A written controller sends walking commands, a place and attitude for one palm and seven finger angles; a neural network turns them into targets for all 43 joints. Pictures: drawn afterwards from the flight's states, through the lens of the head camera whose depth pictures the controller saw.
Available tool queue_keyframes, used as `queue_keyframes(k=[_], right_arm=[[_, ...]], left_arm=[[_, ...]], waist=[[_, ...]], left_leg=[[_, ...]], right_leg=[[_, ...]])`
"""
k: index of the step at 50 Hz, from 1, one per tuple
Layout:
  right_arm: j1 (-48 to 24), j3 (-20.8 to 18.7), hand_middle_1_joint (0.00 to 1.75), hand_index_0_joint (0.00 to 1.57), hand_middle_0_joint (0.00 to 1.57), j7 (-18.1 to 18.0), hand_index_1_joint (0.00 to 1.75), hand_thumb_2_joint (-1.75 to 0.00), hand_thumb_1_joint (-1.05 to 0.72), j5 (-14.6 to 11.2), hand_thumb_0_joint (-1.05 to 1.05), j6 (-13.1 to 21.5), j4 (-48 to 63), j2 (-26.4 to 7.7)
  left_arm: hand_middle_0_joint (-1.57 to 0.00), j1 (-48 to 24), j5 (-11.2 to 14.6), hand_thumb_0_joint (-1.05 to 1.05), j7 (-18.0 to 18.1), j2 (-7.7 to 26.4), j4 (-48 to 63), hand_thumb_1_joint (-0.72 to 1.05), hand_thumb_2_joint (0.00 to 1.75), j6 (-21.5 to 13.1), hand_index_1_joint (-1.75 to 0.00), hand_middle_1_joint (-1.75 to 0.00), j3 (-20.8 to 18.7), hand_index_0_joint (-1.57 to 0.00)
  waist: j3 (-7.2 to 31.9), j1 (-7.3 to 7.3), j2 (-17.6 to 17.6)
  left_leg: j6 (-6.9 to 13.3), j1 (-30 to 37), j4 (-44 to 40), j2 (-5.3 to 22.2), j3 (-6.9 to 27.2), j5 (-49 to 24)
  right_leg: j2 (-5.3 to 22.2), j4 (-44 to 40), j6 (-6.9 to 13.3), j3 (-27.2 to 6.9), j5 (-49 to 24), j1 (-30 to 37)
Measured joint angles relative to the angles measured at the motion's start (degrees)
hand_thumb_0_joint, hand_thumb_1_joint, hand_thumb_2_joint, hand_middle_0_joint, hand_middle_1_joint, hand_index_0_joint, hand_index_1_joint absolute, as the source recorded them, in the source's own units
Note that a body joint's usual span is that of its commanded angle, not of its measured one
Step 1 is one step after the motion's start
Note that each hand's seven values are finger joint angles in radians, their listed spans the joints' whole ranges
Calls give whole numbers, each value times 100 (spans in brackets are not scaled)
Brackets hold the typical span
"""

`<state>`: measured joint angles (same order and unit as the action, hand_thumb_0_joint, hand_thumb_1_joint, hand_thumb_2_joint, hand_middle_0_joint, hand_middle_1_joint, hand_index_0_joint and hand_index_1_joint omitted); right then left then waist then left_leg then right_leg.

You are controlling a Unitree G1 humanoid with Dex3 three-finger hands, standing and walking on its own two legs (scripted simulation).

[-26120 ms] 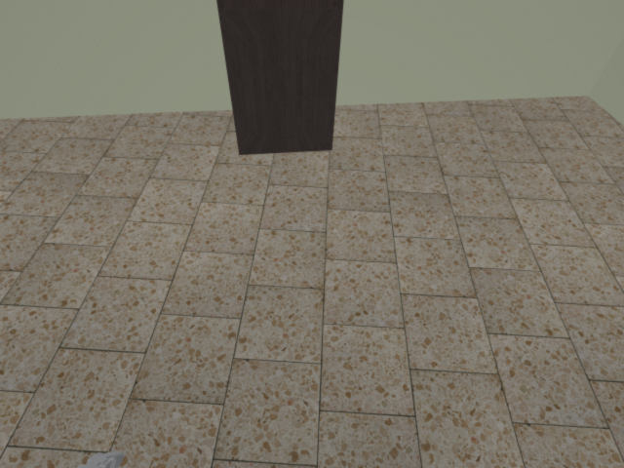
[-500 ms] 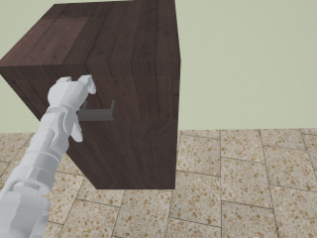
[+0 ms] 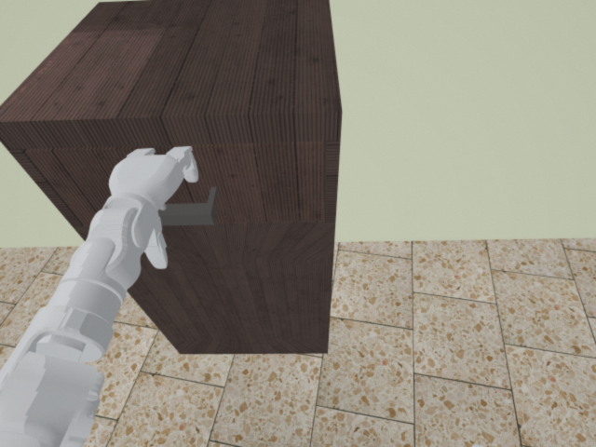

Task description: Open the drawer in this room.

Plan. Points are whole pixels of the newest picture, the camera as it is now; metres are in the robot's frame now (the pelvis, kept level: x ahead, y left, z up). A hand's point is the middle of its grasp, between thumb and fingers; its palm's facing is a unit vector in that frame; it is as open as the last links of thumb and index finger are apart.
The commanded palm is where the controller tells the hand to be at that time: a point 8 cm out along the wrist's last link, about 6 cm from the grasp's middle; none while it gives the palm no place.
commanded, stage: move the hooked fingers above the handle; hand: left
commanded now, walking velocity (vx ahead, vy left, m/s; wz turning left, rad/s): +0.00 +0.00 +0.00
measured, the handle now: (184, 203) +0.48 +0.21 +0.04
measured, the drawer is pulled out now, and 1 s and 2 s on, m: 0.00 0.00 0.00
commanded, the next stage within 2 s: lower the fingers behind the handle in 1.24 s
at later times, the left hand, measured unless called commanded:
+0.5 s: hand (151, 209) +0.42 +0.23 +0.09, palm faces -0.08 -0.03 -1.00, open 13.8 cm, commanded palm +0.40 +0.22 +0.16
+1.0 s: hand (163, 211) +0.42 +0.21 +0.09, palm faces -0.06 -0.05 -1.00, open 13.8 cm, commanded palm +0.40 +0.22 +0.17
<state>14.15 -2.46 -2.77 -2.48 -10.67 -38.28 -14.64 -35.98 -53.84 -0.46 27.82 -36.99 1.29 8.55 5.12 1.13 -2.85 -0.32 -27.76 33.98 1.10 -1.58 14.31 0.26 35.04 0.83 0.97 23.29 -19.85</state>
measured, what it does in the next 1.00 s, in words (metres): stands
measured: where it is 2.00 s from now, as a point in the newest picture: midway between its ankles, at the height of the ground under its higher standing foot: outside the picture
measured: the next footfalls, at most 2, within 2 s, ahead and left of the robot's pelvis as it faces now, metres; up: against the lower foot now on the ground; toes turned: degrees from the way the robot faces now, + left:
none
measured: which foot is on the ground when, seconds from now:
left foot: down 0.00-1.00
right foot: down 0.00-1.00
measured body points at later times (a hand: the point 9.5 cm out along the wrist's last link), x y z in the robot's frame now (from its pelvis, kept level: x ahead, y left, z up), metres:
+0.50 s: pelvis +0.00 +0.00 +0.00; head +0.03 -0.03 +0.45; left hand +0.42 +0.23 +0.15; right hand +0.10 -0.27 -0.13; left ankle +0.02 +0.13 -0.73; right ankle -0.07 -0.11 -0.73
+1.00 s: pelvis +0.00 +0.00 +0.00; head +0.03 -0.02 +0.45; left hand +0.41 +0.21 +0.15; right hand +0.10 -0.26 -0.13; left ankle +0.02 +0.13 -0.73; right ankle -0.07 -0.11 -0.73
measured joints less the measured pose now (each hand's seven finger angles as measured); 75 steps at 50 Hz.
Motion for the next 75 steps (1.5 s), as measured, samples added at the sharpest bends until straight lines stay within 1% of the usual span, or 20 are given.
queue_keyframes(k=[3,6,9,12,15,20,23,27,31,34,39,44,49,52,55,59,64,69,72,75], right_arm=[[8,-44,30,20,20,-5,30,-90,-90,24,1,23,4,-16],[-15,-91,30,20,20,27,30,-90,-90,46,1,53,-30,-22],[-53,-95,30,20,20,56,30,-90,-90,51,1,68,-97,-16],[-66,-71,30,20,20,68,30,-90,-90,41,1,45,-137,-10],[-75,-32,30,20,20,60,30,-90,-91,13,1,3,-126,1],[-52,29,30,20,20,2,30,-90,-90,-33,1,-27,-31,2],[-17,22,30,20,20,-39,30,-90,-90,-45,1,-7,18,-22],[7,-50,30,20,20,-63,30,-90,-90,-15,1,49,27,-69],[-42,-124,30,20,20,-31,30,-90,-90,10,1,95,-32,-103],[-123,-128,30,20,20,14,30,-90,-90,24,1,105,-88,-91],[-180,-72,30,20,20,74,30,-90,-91,26,1,65,-81,-33],[-72,-34,30,20,20,77,30,-90,-90,-6,1,-2,6,0],[-11,-22,30,20,20,27,30,-90,-90,2,1,-10,19,16],[-24,-42,30,20,20,25,30,-90,-90,17,1,20,-9,27],[-59,-67,30,20,20,52,30,-90,-90,40,1,51,-54,35],[-102,-47,30,20,20,77,30,-90,-90,25,1,46,-102,30],[-50,-29,30,20,20,60,30,-90,-90,-15,1,12,-41,-5],[-11,-67,30,20,20,13,30,-90,-90,8,1,35,18,-30],[-68,-70,30,20,20,19,30,-90,-90,17,1,48,2,-34],[-146,-58,30,20,20,49,30,-90,-90,32,1,78,-31,-14]], left_arm=[[-32,101,-29,-1,50,-80,166,-49,30,-383,-121,-120,-34,-32],[-32,137,-116,-1,344,-146,231,-49,30,-581,-121,-120,-135,-32],[-33,77,-193,0,652,-142,112,-49,30,-522,-121,-121,-250,-32],[-38,57,-249,0,763,-154,30,-49,30,-330,-121,-124,-249,-32],[-38,82,-242,0,723,-134,-25,-49,30,-89,-122,-124,-271,-34],[-35,184,-145,0,416,37,-85,-49,30,178,-122,-122,-390,-34],[-34,221,-83,0,171,149,-67,-49,30,101,-122,-121,-330,-33],[-33,285,-6,-1,1,171,155,-49,30,-262,-121,-121,-217,-32],[-32,249,-10,-1,170,59,309,-49,30,-569,-121,-120,-112,-32],[-32,169,-77,-1,411,-18,260,-49,30,-592,-121,-120,-173,-32],[-32,18,-190,0,614,22,-33,-49,30,-199,-120,-120,-332,-32],[-32,90,-101,0,322,85,6,-49,30,133,-120,-120,-230,-32],[-32,273,-11,-1,84,2,284,-49,30,-151,-120,-120,-123,-32],[-32,307,-45,-1,193,-57,374,-49,30,-386,-120,-120,-126,-32],[-32,292,-118,0,434,-86,393,-49,30,-458,-120,-120,-216,-32],[-32,188,-173,0,640,-19,190,-49,30,-162,-120,-120,-338,-32],[-32,133,-98,0,355,87,36,-49,30,245,-120,-120,-206,-32],[-32,329,29,-1,52,7,448,-49,30,-64,-120,-120,-2,-32],[-32,376,0,-1,187,-123,516,-49,30,-346,-120,-120,1,-32],[-32,273,-110,-1,457,-239,298,-49,30,-402,-120,-120,-35,-32]], waist=[[-26,1,28],[-23,10,39],[-2,23,37],[41,36,11],[65,65,-22],[62,91,-41],[29,57,-23],[-23,-22,11],[-48,-74,34],[-26,-63,51],[39,-1,24],[65,12,-24],[19,-12,-7],[-1,-20,14],[6,-26,17],[38,-13,0],[56,-11,-25],[17,-41,-6],[-2,-51,15],[-9,-46,41]], left_leg=[[0,-38,45,3,-8,22],[-3,-124,119,15,-24,53],[-6,-191,162,33,-46,71],[-10,-186,138,48,-66,63],[-15,-108,72,58,-88,42],[-18,60,-55,61,-97,-2],[-20,102,-79,51,-57,-17],[-27,67,-34,34,17,-16],[-31,-41,71,13,68,11],[-27,-123,135,16,59,31],[-20,-175,157,38,5,45],[2,-90,92,25,-16,36],[18,-25,69,2,-13,32],[20,-59,109,-2,-8,43],[20,-112,150,8,-20,53],[20,-125,146,24,-41,48],[24,-63,74,10,-23,13],[28,7,50,-12,10,3],[24,-17,91,-11,9,17],[15,-112,152,-3,3,24]], right_leg=[[-1,40,1,-9,17,-39],[-8,117,1,-28,42,-134],[-23,169,4,-54,55,-216],[-36,151,8,-76,41,-225],[-44,101,11,-99,17,-165],[-50,2,22,-107,-16,-14],[-47,-33,30,-66,-21,49],[-39,-29,37,9,-11,64],[-23,54,32,60,24,-10],[-23,122,28,49,43,-99],[-37,151,19,-9,37,-178],[-23,71,-1,-28,12,-92],[-2,34,-18,-22,7,-15],[2,71,-20,-18,18,-45],[-5,113,-19,-32,24,-105],[-19,115,-21,-56,10,-131],[-10,41,-24,-36,-17,-59],[7,0,-27,0,-21,34],[7,52,-25,-3,-4,4],[1,150,-16,-11,22,-110]])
